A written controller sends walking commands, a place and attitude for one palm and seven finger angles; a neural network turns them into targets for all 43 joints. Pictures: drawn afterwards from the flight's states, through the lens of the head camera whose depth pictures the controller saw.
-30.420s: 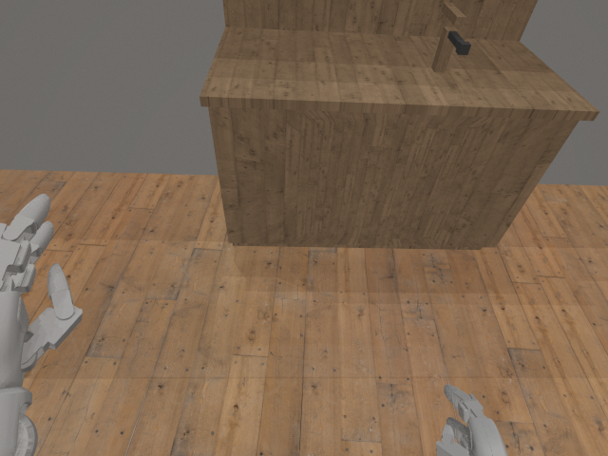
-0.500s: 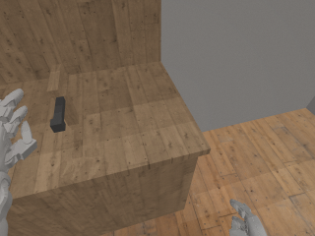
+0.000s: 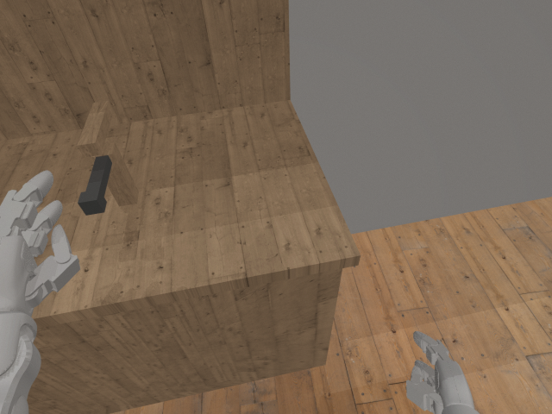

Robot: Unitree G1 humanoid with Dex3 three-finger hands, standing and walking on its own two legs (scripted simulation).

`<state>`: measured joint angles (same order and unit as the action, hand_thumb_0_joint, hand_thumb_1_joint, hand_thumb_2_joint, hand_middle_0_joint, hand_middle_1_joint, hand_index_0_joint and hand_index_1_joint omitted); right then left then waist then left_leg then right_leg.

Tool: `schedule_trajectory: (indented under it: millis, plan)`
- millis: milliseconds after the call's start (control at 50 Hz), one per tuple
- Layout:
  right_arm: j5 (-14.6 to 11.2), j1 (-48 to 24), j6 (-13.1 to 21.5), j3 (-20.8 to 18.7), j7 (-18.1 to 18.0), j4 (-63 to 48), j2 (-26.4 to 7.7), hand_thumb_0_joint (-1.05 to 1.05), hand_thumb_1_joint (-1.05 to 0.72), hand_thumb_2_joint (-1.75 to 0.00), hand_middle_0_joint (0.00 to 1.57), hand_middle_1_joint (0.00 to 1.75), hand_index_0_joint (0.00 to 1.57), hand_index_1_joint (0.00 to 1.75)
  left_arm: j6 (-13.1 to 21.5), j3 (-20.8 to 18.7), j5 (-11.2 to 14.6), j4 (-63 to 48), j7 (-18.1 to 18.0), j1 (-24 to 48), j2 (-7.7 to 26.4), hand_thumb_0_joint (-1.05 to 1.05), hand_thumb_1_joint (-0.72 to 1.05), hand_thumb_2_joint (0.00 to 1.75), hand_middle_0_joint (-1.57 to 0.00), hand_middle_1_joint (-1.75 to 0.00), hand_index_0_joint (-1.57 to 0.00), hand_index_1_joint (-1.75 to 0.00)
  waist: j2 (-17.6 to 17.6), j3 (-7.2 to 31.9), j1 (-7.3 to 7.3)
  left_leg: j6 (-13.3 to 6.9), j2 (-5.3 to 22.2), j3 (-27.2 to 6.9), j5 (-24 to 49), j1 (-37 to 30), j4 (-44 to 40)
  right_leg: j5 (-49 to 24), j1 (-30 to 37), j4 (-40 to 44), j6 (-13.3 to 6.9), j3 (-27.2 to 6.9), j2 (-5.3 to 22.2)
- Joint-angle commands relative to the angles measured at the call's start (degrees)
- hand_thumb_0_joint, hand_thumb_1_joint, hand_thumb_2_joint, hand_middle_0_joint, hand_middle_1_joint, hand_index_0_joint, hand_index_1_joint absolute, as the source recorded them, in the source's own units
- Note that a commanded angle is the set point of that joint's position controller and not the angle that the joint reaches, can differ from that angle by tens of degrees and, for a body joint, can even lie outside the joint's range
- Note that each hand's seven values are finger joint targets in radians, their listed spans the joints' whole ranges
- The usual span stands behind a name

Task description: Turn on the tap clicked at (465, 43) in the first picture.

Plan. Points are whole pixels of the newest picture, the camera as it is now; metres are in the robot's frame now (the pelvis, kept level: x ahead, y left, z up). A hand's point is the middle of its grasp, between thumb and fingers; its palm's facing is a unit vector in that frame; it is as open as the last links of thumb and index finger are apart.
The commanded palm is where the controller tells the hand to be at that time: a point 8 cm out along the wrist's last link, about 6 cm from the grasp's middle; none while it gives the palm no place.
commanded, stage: turn the palm inward beside the body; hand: left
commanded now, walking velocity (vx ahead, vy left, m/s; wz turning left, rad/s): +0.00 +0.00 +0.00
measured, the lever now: (92, 202) +0.38 +0.33 +0.12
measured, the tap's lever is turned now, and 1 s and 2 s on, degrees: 0 0 0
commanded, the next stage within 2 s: reach beside the lever's end, fingers flat in 1.48 s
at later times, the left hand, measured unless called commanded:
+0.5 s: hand (43, 268) +0.22 +0.28 +0.17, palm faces +0.43 -0.88 -0.21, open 7.4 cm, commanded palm +0.17 +0.32 +0.19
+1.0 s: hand (44, 314) +0.17 +0.26 +0.17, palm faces +0.47 -0.87 -0.14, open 7.4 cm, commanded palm +0.12 +0.29 +0.18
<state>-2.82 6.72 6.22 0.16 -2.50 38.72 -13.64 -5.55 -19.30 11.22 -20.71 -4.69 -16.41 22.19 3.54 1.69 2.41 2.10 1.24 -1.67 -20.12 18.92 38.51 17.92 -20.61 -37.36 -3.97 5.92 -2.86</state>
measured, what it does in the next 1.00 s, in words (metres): stands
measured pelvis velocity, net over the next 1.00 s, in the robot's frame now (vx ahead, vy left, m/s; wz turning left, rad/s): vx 0.00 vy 0.02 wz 0.02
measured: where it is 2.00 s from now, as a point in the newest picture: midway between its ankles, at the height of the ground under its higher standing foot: outside the picture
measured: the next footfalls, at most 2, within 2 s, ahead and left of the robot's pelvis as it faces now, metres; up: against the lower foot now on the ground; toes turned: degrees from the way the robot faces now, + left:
none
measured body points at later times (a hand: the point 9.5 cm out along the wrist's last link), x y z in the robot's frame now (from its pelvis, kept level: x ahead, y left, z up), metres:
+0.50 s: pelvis +0.03 +0.04 +0.00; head +0.01 +0.03 +0.45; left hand +0.19 +0.33 +0.19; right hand +0.24 -0.16 -0.06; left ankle +0.00 +0.14 -0.72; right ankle +0.03 -0.06 -0.72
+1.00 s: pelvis +0.00 +0.02 +0.01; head -0.04 +0.00 +0.45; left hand +0.14 +0.30 +0.18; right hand +0.21 -0.18 -0.06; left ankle +0.00 +0.14 -0.72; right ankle +0.03 -0.06 -0.72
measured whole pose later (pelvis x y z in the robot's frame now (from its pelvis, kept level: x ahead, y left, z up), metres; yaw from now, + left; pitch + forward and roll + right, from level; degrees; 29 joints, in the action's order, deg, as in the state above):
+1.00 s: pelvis +0.00 +0.02 +0.01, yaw +1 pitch -3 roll +0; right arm -3.4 9.4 10.4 3.3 -4.5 37.6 -13.4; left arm -14.9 -13.8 14.5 -34.1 -10.1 -27.4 15.0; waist 3.4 2.9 4.8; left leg -0.1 -0.9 -2.0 -18.5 14.4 35.6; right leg 16.4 -15.5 -34.4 -3.2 6.2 -0.9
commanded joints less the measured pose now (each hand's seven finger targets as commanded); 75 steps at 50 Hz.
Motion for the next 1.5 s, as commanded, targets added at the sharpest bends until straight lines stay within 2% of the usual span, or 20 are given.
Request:
schedule_trajectory:
  millis: [0,40,80,160,180,260,300,360,500,620,660,800,880,1060,1080,1140,1260,1340,1360,1480]
  plan:
    - [0.05,-6.84,3.85,-2.78,0.29,-10.03,-5.52,0.00,-0.90,-0.90,0.20,0.30,0.20,0.30,6.45,-12.58,0.46,-15.59,-4.26,-1.07,11.60,0.00,0.90,0.90,-0.20,-0.30,-0.20,-0.30,-5.69,10.70,2.95,-1.40,0.88,-0.38,7.22,6.25,-1.17,-7.20,12.12,10.53,6.53,-17.12,11.81]
    - [-0.01,-5.17,4.25,-2.72,0.16,-10.09,-6.34,0.00,-0.90,-0.90,0.20,0.30,0.20,0.30,5.76,-10.96,0.24,-15.95,-3.83,-2.96,9.98,0.00,0.90,0.90,-0.20,-0.30,-0.20,-0.30,-2.99,11.45,2.27,-2.18,0.42,0.49,12.11,4.40,-1.54,-17.82,11.30,7.56,6.12,-13.44,10.16]
    - [-0.20,-3.68,4.86,-2.39,-0.07,-10.42,-6.53,0.00,-0.90,-0.90,0.20,0.30,0.20,0.30,4.86,-7.54,-0.37,-17.25,-2.96,-2.37,7.49,0.00,0.90,0.90,-0.20,-0.30,-0.20,-0.30,-0.04,10.51,1.43,-3.07,-0.17,1.19,15.40,1.37,-2.45,-20.78,8.82,6.19,5.20,-9.34,8.20]
    - [-0.41,-3.16,7.31,-1.78,-1.63,-11.02,-7.01,0.00,-0.90,-0.90,0.20,0.30,0.20,0.30,4.91,-3.62,-0.43,-20.25,-0.65,0.12,5.95,0.00,0.90,0.90,-0.20,-0.30,-0.20,-0.30,0.43,7.69,0.91,-4.36,-0.90,0.67,18.44,-3.03,-3.89,-17.09,4.20,5.48,3.56,-4.17,4.78]
    - [-0.07,-1.46,7.96,-1.97,-1.80,-11.19,-7.24,0.00,-0.90,-0.90,0.20,0.30,0.20,0.30,5.60,-2.59,-0.54,-21.65,-0.34,1.05,5.62,0.00,0.90,0.90,-0.20,-0.30,-0.20,-0.30,-0.40,9.09,0.47,-4.32,-0.90,0.09,19.27,-3.83,-4.40,-17.00,4.23,5.08,3.43,-3.37,4.54]
    - [0.36,-1.69,9.37,-1.56,-2.03,-11.11,-6.74,0.00,-0.90,-0.90,0.20,0.30,0.20,0.30,7.12,-4.97,-0.99,-23.10,-1.40,-2.66,7.23,0.00,0.90,0.90,-0.20,-0.30,-0.20,-0.30,-0.31,10.04,2.63,-3.17,-0.75,-0.80,23.21,-5.08,-5.28,-17.68,5.19,4.12,2.90,-2.36,3.84]
    - [0.67,-0.36,9.41,-1.80,-1.69,-11.44,-6.53,0.00,-0.90,-0.90,0.20,0.30,0.20,0.30,6.98,-4.53,-1.05,-22.92,-2.20,-4.47,5.94,0.00,0.90,0.90,-0.20,-0.30,-0.20,-0.30,-0.73,11.20,2.80,-2.12,-0.36,-1.07,26.57,-5.41,-5.44,-18.19,5.49,3.58,2.77,-1.68,3.77]
    - [0.41,-1.84,8.73,-1.34,-1.32,-11.20,-6.13,0.00,-0.90,-0.90,0.20,0.30,0.20,0.30,4.89,-5.47,-0.81,-22.69,-3.40,-6.93,5.12,0.00,0.90,0.90,-0.20,-0.30,-0.20,-0.30,1.69,9.78,3.78,-0.65,0.05,-1.23,30.93,-6.08,-5.76,-18.69,5.73,3.77,2.41,-1.38,3.68]
    - [0.12,-2.76,6.88,-0.54,-1.68,-12.16,-6.23,0.00,-0.90,-0.90,0.20,0.30,0.20,0.30,-1.67,-0.76,0.75,-23.09,-3.04,-5.20,1.31,0.00,0.90,0.90,-0.20,-0.30,-0.20,-0.30,-1.00,6.48,2.50,-0.51,0.31,-1.96,24.87,-5.41,-7.75,-13.74,4.72,5.98,2.66,-0.85,3.44]
    - [0.37,-4.75,7.29,0.04,-2.26,-12.24,-5.84,0.00,-0.90,-0.90,0.20,0.30,0.20,0.30,-1.27,0.35,-0.05,-26.93,-4.14,-3.14,1.81,0.00,0.90,0.90,-0.20,-0.30,-0.20,-0.30,-0.66,6.89,2.42,-0.99,-0.32,-2.57,16.47,-5.54,-9.31,-7.87,4.56,7.21,2.56,-1.19,3.23]
    - [0.26,-5.81,7.35,0.44,-2.39,-11.69,-5.47,0.00,-0.90,-0.90,0.20,0.30,0.20,0.30,-0.73,-0.99,-0.48,-28.24,-5.02,-2.80,3.20,0.00,0.90,0.90,-0.20,-0.30,-0.20,-0.30,2.14,6.50,3.02,-0.93,-0.66,-2.50,14.24,-5.31,-9.69,-6.37,4.63,7.56,2.40,-1.60,3.20]
    - [-0.14,-6.97,7.40,0.51,-2.55,-11.57,-5.51,0.00,-0.90,-0.90,0.20,0.30,0.20,0.30,-2.85,-0.20,1.93,-25.10,-5.27,-5.32,1.10,0.00,0.90,0.90,-0.20,-0.30,-0.20,-0.30,-0.98,3.45,2.69,-2.59,-1.09,-1.91,7.09,-2.53,-10.05,-1.91,5.03,10.13,2.81,-2.33,3.78]
    - [-0.70,-8.26,7.39,0.92,-2.73,-11.49,-5.41,0.00,-0.90,-0.90,0.20,0.30,0.20,0.30,-4.92,1.35,2.57,-25.95,-5.24,-4.32,0.13,0.00,0.90,0.90,-0.20,-0.30,-0.20,-0.30,0.01,1.18,2.54,-3.09,-1.35,-2.09,2.58,-1.49,-10.55,2.05,4.48,11.38,2.95,-3.07,4.18]
    - [-0.70,-9.69,8.33,0.37,-2.33,-10.23,-5.31,0.00,-0.90,-0.90,0.20,0.30,0.20,0.30,-5.78,-1.38,3.15,-26.67,-7.51,-3.67,2.37,0.00,0.90,0.90,-0.20,-0.30,-0.20,-0.30,-1.89,1.15,2.90,-3.57,-1.50,-1.53,-0.47,0.25,-7.73,10.47,5.22,15.15,3.47,-7.19,5.77]
    - [-0.84,-9.84,8.31,0.40,-2.24,-10.58,-5.11,0.00,-0.90,-0.90,0.20,0.30,0.20,0.30,-5.83,1.14,3.08,-26.99,-7.30,-3.13,0.42,0.00,0.90,0.90,-0.20,-0.30,-0.20,-0.30,-1.86,0.45,2.41,-3.64,-1.55,-1.20,-0.82,0.42,-7.36,11.74,4.78,15.53,3.59,-7.68,6.21]
    - [-0.60,-9.76,8.39,0.09,-2.13,-10.67,-5.45,0.00,-0.90,-0.90,0.20,0.30,0.20,0.30,-6.40,0.53,3.14,-26.78,-7.31,-3.76,1.21,0.00,0.90,0.90,-0.20,-0.30,-0.20,-0.30,-1.32,0.83,2.52,-3.43,-1.13,-1.20,1.12,0.78,-5.91,11.04,5.54,16.07,3.59,-9.61,7.21]
    - [-0.57,-8.83,8.40,-0.09,-2.17,-10.13,-5.61,0.00,-0.90,-0.90,0.20,0.30,0.20,0.30,-6.44,-0.89,3.53,-26.20,-6.62,-5.69,1.56,0.00,0.90,0.90,-0.20,-0.30,-0.20,-0.30,-3.49,2.96,2.78,-3.71,-0.99,-1.25,6.88,-0.65,-5.25,2.43,7.14,14.97,4.22,-8.79,6.85]
    - [-0.24,-7.03,8.35,-0.38,-2.03,-10.74,-5.92,0.00,-0.90,-0.90,0.20,0.30,0.20,0.30,-5.63,-1.22,3.77,-26.80,-6.22,-7.32,1.07,0.00,0.90,0.90,-0.20,-0.30,-0.20,-0.30,-4.53,6.84,2.74,-3.70,-0.98,-1.21,12.37,-1.35,-5.10,-11.56,9.73,11.14,4.75,-7.55,6.96]
    - [-0.43,-7.02,8.27,-0.30,-1.85,-10.27,-5.72,0.00,-0.90,-0.90,0.20,0.30,0.20,0.30,-5.14,-1.43,3.41,-27.50,-6.22,-7.11,1.16,0.00,0.90,0.90,-0.20,-0.30,-0.20,-0.30,-2.06,6.75,3.01,-3.82,-1.23,-0.86,13.84,-2.65,-5.51,-12.69,9.52,10.67,4.12,-6.11,6.06]
    - [-0.17,-4.98,8.87,-0.30,-2.00,-10.96,-5.63,0.00,-0.90,-0.90,0.20,0.30,0.20,0.30,-3.01,-0.20,3.24,-27.80,-5.41,-6.87,-0.17,0.00,0.90,0.90,-0.20,-0.30,-0.20,-0.30,-0.72,6.57,2.63,-3.71,-1.50,-0.85,17.20,-4.47,-6.48,-16.41,8.65,8.94,3.36,-3.88,4.95]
